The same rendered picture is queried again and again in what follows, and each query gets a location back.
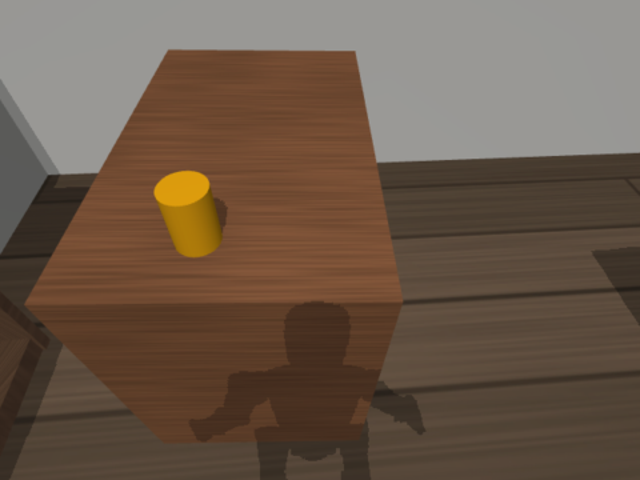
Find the can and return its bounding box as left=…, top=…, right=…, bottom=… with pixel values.
left=154, top=171, right=222, bottom=257

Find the bookshelf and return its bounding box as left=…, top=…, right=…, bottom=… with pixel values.
left=0, top=292, right=51, bottom=456

